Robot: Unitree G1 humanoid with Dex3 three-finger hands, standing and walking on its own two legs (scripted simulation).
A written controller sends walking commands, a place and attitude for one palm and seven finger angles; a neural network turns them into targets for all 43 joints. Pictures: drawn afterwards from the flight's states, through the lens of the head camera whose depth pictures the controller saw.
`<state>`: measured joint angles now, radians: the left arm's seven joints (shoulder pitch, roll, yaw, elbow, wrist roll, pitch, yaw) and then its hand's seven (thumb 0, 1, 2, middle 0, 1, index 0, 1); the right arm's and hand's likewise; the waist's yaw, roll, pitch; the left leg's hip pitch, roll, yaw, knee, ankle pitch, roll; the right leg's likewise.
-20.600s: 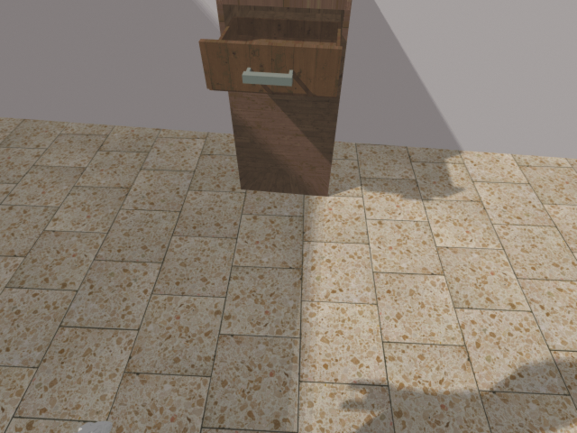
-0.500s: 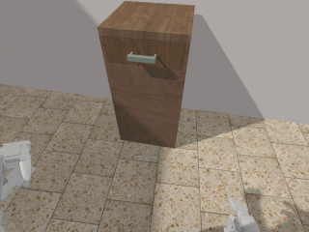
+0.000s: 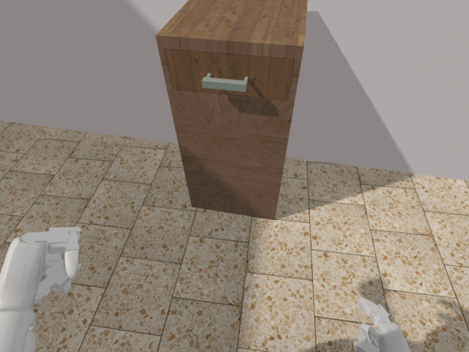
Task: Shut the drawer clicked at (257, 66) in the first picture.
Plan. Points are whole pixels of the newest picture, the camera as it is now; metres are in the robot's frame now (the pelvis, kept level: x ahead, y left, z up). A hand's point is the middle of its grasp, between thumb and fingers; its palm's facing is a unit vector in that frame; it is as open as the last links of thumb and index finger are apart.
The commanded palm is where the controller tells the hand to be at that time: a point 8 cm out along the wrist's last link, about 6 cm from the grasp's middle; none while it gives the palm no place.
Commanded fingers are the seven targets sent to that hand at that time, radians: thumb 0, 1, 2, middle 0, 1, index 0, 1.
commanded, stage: let the arm hang, fingers relaxed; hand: left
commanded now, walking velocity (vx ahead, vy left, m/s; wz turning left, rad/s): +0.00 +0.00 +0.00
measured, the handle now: (226, 80) +0.87 +0.08 +0.01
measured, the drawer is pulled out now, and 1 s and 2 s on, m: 0.00 0.00 0.00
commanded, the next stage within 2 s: look to check the result in 1.04 s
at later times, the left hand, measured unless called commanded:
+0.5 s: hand out of the picture -0.04 +0.21 -0.16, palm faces -0.02 -0.96 -0.28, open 5.1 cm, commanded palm none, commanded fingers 0.00 0.90 0.90 -0.24 -0.34 -0.24 -0.34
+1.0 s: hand out of the picture +0.07 +0.17 -0.16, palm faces -0.02 -0.97 -0.23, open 7.4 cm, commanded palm none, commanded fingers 0.00 0.90 0.90 -0.20 -0.30 -0.20 -0.30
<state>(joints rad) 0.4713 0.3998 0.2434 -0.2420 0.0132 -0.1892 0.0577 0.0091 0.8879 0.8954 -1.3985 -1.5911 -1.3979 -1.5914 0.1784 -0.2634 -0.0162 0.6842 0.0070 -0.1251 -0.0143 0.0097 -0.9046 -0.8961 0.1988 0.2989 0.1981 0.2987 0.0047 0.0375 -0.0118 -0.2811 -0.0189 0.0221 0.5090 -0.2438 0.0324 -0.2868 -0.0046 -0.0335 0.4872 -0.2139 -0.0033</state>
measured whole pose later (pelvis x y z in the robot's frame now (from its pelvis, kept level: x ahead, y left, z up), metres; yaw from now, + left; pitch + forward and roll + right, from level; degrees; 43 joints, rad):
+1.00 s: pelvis +0.00 -0.02 +0.01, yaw -1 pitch -1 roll +0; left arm 0.17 0.19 0.01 1.10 0.02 -0.01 0.01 0.01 0.90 0.89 -0.20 -0.30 -0.20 -0.30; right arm 0.22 -0.20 -0.02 1.11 -0.02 0.00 -0.02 0.00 -0.91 -0.90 0.20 0.30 0.20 0.30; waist -0.02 0.02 0.04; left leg -0.17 0.01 0.03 0.39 -0.20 0.00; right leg -0.19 0.02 -0.03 0.39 -0.18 -0.03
